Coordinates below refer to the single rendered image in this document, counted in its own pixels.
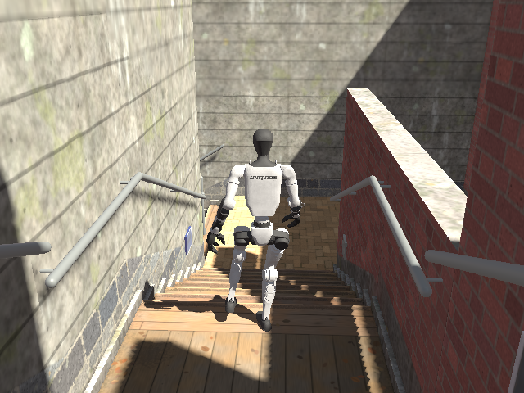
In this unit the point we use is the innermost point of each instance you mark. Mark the left robot forearm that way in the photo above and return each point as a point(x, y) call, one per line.
point(220, 218)

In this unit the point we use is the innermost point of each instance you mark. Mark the robot right upper arm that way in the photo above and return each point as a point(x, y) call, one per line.
point(291, 183)

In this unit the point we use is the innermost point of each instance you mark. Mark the robot left upper arm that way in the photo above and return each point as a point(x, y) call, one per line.
point(232, 185)

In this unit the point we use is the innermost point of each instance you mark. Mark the left robot foot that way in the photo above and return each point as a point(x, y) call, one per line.
point(229, 305)

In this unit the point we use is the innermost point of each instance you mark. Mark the right robot forearm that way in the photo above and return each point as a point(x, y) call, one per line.
point(295, 211)

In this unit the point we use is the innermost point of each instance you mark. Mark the left robot hand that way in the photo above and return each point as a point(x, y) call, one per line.
point(211, 241)

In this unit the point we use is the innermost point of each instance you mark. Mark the humanoid robot head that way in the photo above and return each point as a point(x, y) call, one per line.
point(262, 140)

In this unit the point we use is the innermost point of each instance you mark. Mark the right robot hand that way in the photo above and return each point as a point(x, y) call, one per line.
point(292, 224)

